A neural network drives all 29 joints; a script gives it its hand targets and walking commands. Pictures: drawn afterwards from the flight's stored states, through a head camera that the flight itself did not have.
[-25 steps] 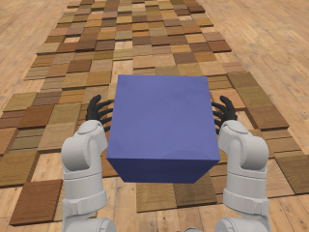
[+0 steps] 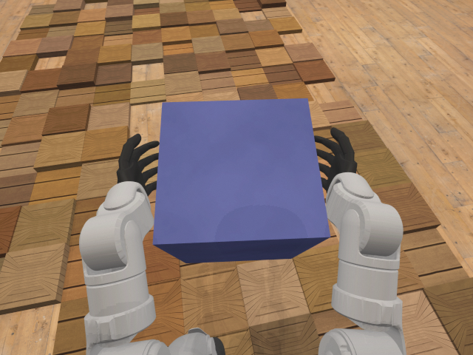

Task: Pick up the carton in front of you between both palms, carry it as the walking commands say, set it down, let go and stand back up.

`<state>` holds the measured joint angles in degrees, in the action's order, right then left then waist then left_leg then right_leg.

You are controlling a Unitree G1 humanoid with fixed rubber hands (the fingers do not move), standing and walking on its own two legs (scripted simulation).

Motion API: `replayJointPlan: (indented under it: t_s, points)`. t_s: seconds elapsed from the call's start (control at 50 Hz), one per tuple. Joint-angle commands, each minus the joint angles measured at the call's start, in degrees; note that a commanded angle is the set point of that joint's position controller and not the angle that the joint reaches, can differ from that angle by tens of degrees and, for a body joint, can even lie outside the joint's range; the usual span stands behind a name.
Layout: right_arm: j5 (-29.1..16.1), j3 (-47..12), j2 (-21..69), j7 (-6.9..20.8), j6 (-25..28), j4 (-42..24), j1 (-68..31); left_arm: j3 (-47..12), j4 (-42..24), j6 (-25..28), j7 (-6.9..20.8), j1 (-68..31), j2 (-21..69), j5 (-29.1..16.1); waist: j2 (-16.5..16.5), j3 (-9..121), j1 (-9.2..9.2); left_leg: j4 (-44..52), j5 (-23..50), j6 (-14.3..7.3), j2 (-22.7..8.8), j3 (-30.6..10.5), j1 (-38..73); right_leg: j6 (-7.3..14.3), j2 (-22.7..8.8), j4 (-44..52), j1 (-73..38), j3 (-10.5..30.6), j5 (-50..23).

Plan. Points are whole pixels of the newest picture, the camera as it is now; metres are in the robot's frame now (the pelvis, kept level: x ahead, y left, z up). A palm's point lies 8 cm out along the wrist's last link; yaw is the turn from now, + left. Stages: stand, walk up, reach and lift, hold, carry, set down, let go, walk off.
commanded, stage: carry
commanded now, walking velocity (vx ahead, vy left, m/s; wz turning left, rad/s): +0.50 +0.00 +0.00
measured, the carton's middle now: (237, 193) +0.36 +0.00 +0.06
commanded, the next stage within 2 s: none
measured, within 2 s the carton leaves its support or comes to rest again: neither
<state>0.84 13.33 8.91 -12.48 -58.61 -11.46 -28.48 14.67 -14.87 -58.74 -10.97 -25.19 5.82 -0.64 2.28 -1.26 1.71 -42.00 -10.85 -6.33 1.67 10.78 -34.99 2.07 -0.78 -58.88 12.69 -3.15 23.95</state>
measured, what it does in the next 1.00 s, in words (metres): climbs: right foot, then left foot 0.03 m lower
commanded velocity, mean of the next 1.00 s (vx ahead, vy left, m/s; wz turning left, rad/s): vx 0.50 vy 0.00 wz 0.00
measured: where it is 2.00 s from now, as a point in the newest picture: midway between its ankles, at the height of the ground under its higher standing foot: (218, 167)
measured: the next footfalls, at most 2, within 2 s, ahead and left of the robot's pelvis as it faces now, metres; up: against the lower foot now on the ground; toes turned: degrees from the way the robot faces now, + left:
right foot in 0.34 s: +0.37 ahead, -0.13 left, +0.02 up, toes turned -4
left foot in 0.76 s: +0.59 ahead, +0.10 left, -0.01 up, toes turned +7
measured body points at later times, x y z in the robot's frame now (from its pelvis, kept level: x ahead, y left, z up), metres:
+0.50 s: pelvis +0.31 -0.03 +0.05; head +0.33 -0.04 +0.50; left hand +0.63 +0.15 +0.17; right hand +0.67 -0.15 +0.17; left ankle +0.22 +0.07 -0.60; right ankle +0.34 -0.13 -0.67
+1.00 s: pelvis +0.61 +0.03 +0.04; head +0.65 +0.05 +0.49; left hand +0.96 +0.18 +0.12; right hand +0.95 -0.13 +0.13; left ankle +0.55 +0.09 -0.70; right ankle +0.64 -0.10 -0.62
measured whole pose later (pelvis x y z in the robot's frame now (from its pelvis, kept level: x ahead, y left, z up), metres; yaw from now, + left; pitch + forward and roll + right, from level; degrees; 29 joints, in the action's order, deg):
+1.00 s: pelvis +0.61 +0.03 +0.04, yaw +2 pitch +7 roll -2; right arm 0.8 17.1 9.4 -9.1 -59.2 -5.3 -25.2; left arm 18.2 -7.5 -59.7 -11.8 -25.8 10.6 4.0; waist 0.4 2.3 4.7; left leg -24.2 -13.2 -5.8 0.7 5.9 -14.1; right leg 0.7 -2.1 -61.6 39.7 -3.5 17.5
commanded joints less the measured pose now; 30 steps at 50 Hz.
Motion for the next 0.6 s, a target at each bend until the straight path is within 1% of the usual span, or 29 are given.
replayJointPlan:
  t_s: [0.0,0.02,0.04,0.06,0.08,0.12,0.14,0.16,0.18,0.22,0.24,0.26,0.28,0.3,0.32,0.34,0.36,0.38,0.4,0.42,0.44,0.46,0.48,0.5,0.52,0.54,0.58]
  points:
    - [-12.6,-36.0,36.3,0.6,-1.4,-8.7,-28.5,-31.7,-5.7,-1.5,-0.3,-30.8,36.6,-8.2,-6.4,32.6,4.43,14.0,22.3,-12.4,-19.8,-35.8,50.1,1.9,1.0,-28.6,34.4,7.6,3.3]
    - [-13.4,-36.7,37.1,1.0,-1.4,-9.2,-29.4,-31.7,-5.6,-1.6,-0.5,-32.1,36.8,-7.8,-3.9,30.1,3.38,16.8,16.2,-9.8,-19.0,-33.8,44.4,2.2,-0.4,-23.7,32.9,7.1,1.2]
    - [-14.5,-38.0,38.0,1.5,-1.2,-10.3,-31.4,-31.0,-5.3,-1.3,-0.7,-31.9,36.4,-6.8,-3.0,28.6,2.33,18.4,12.8,-8.4,-17.9,-31.3,40.7,2.3,-1.1,-19.4,31.2,6.6,-0.4]
    - [-15.8,-39.2,38.4,2.0,-1.0,-11.2,-34.4,-30.0,-3.8,-1.1,-0.9,-31.4,35.7,-5.5,-3.7,27.8,1.85,19.8,9.2,-8.0,-17.7,-29.6,38.5,2.3,-1.1,-17.3,30.5,5.4,-1.0]
    - [-16.6,-39.7,38.1,2.3,-0.7,-11.7,-35.9,-30.1,-3.3,-1.0,-1.1,-31.1,35.9,-4.8,-4.8,27.6,1.57,20.2,9.3,-8.2,-17.1,-28.2,37.8,2.1,-1.2,-15.8,30.3,4.2,-2.6]
    - [-18.0,-40.7,37.4,2.6,-0.6,-13.4,-38.0,-30.0,-3.8,-0.9,-1.2,-31.4,35.1,-4.2,-6.3,27.4,1.39,20.8,11.2,-8.9,-17.1,-26.3,39.3,1.6,-2.0,-11.7,32.5,3.4,-3.7]
    - [-18.2,-40.7,36.8,2.5,-0.9,-13.1,-38.1,-29.7,-3.7,-1.1,-1.4,-30.5,34.6,-4.0,-5.5,26.7,1.09,22.1,11.8,-8.5,-16.7,-22.7,37.2,0.9,-1.9,-3.3,29.9,2.2,-1.3]
    - [-17.6,-39.5,35.7,2.2,-1.4,-11.5,-36.2,-29.3,-2.8,-1.6,-1.6,-29.6,33.7,-3.6,-6.3,25.5,1.36,22.3,13.5,-7.7,-15.3,-18.6,34.6,0.6,-1.7,3.4,27.1,0.3,-2.6]
    - [-16.6,-38.3,35.0,1.9,-2.0,-9.0,-33.7,-29.2,-2.2,-2.1,-1.8,-29.0,33.2,-3.2,-8.3,24.6,1.55,22.0,17.6,-6.4,-14.7,-16.4,32.8,0.9,-1.0,8.2,23.9,-1.4,-6.0]
    - [-13.8,-35.2,33.5,1.4,-3.2,-4.1,-28.7,-29.3,-0.2,-3.4,-1.8,-27.7,32.7,-2.9,-12.5,23.5,1.12,20.2,23.8,-4.1,-13.0,-11.8,31.5,1.2,0.8,16.2,18.7,-4.6,-13.1]
    - [-12.3,-33.6,32.6,1.1,-3.7,-2.2,-27.2,-29.4,0.9,-4.0,-1.8,-27.9,32.7,-3.1,-13.3,22.9,0.76,18.8,26.8,-3.2,-12.4,-10.2,31.8,1.4,2.1,19.2,17.1,-6.5,-13.8]
    - [-10.6,-32.1,32.1,0.8,-4.2,-0.4,-26.1,-29.5,2.2,-4.6,-1.7,-28.5,32.8,-3.5,-13.1,22.4,0.54,16.0,31.5,-2.5,-11.8,-9.0,31.9,1.4,3.4,22.2,14.6,-7.7,-15.1]
    - [-9.1,-30.7,31.7,0.5,-4.6,1.0,-25.6,-29.5,3.8,-5.0,-1.5,-29.0,33.4,-3.9,-11.6,22.7,-0.87,11.6,34.8,-1.0,-11.0,-7.0,31.1,1.8,4.7,27.2,9.6,-9.1,-17.5]
    - [-7.6,-29.5,31.4,0.2,-5.0,2.4,-25.0,-29.4,5.4,-5.3,-1.3,-29.7,33.9,-4.2,-9.3,24.4,-2.24,4.8,34.9,1.1,-9.3,-4.2,28.3,2.6,4.4,30.8,1.4,-8.7,-18.1]
    - [-6.4,-28.4,31.1,-0.1,-5.2,2.9,-26.0,-29.2,6.8,-5.4,-1.1,-29.3,34.7,-4.4,-6.3,27.3,-4.7,-4.6,25.2,3.5,-8.3,-3.3,20.0,4.3,-0.2,31.4,-10.3,-2.1,-16.4]
    - [-6.0,-28.2,32.0,-0.3,-5.5,2.2,-28.4,-29.4,6.9,-5.2,-1.1,-31.7,34.4,-4.8,8.8,28.9,-5.99,-22.1,6.7,6.2,-1.5,-3.0,4.9,10.6,-15.0,34.9,-19.4,24.5,-17.6]
    - [-6.8,-28.9,34.2,0.0,-5.4,0.9,-31.5,-29.8,7.3,-4.9,-0.9,-32.5,37.3,-5.5,16.5,26.7,-6.7,-30.8,-17.7,5.1,2.4,-6.5,-7.0,16.3,-19.7,38.0,-23.2,35.5,-30.5]
    - [-7.8,-28.9,36.3,0.1,-5.0,0.8,-33.7,-30.4,4.4,-4.5,-0.5,-36.2,39.4,-7.3,10.6,27.1,-6.88,-34.7,-19.3,4.0,-1.2,-11.7,-7.5,16.1,-19.0,35.8,-20.6,32.5,-32.2]
    - [-7.9,-28.3,37.6,0.3,-4.5,0.7,-35.8,-31.8,3.2,-4.2,0.0,-39.2,41.2,-8.8,4.2,26.3,-6.84,-33.4,-17.0,3.4,-3.0,-13.4,-9.3,15.3,-18.5,35.2,-19.3,29.0,-31.9]
    - [-7.6,-27.6,38.5,0.3,-3.8,0.3,-36.6,-34.4,0.7,-3.5,0.5,-42.5,43.7,-10.6,0.2,26.2,-6.24,-28.8,-13.9,3.3,-4.7,-13.9,-9.1,13.2,-17.5,36.6,-17.7,26.4,-27.9]
    - [-7.6,-27.4,39.5,0.4,-2.8,-1.0,-36.9,-36.6,-2.5,-2.5,0.9,-44.9,45.5,-12.5,-0.8,27.2,-5.17,-23.5,-10.8,3.5,-5.8,-14.0,-7.3,11.1,-16.2,37.2,-16.8,22.5,-25.6]
    - [-7.3,-27.4,39.1,0.3,-2.1,-1.9,-36.6,-37.8,-4.1,-1.8,1.2,-45.8,45.6,-13.6,1.1,28.2,-4.79,-18.9,-9.3,3.8,-5.4,-12.9,-5.2,10.3,-15.3,37.6,-16.1,19.0,-25.6]
    - [-6.5,-27.3,38.0,0.1,-1.8,-1.5,-35.4,-37.7,-3.2,-1.5,1.2,-44.4,44.4,-13.5,2.9,27.7,-4.97,-15.1,-9.0,4.3,-4.7,-11.2,-3.2,10.4,-14.8,38.7,-14.2,16.5,-25.3]
    - [-5.6,-27.4,36.6,-0.1,-1.7,-1.7,-34.1,-37.4,-2.5,-1.3,1.1,-42.4,43.1,-13.4,5.1,26.7,-5.49,-10.7,-8.1,4.6,-4.7,-10.5,-2.6,11.1,-14.7,39.1,-13.6,15.0,-25.9]
    - [-5.1,-27.5,35.1,-0.3,-1.8,-1.8,-32.4,-37.2,-2.1,-1.3,1.0,-40.4,41.8,-13.2,5.8,25.9,-5.57,-5.8,-6.0,4.9,-4.9,-10.8,-1.6,10.6,-14.3,39.1,-13.6,13.2,-27.0]
    - [-4.8,-27.4,33.9,-0.5,-2.2,-1.5,-30.8,-36.9,-1.5,-1.6,0.8,-38.4,40.6,-12.8,5.7,25.4,-5.8,-1.0,-2.7,5.2,-4.6,-10.4,-0.3,9.8,-13.5,38.8,-14.0,11.2,-28.5]
    - [-4.8,-27.2,32.3,-0.5,-3.0,-1.1,-28.8,-36.1,-0.5,-2.3,0.3,-35.4,39.0,-11.8,5.3,24.1,-6.22,8.4,3.3,5.6,-2.8,-7.7,3.5,7.8,-11.5,37.3,-13.5,6.7,-32.2]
